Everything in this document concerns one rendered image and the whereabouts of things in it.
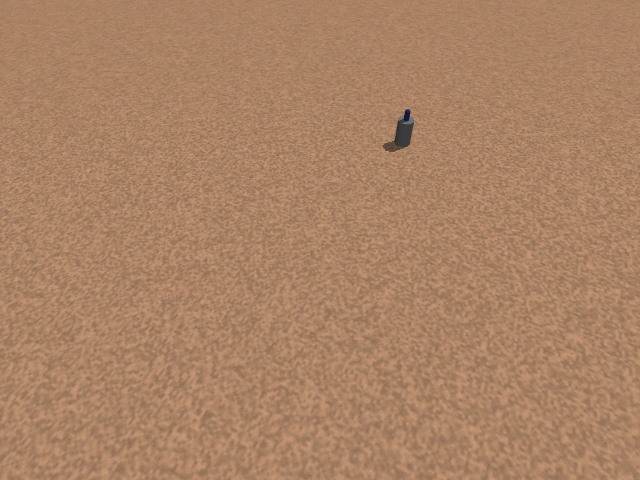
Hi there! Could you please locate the bottle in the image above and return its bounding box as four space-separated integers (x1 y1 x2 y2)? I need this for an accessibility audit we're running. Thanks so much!
395 109 414 147

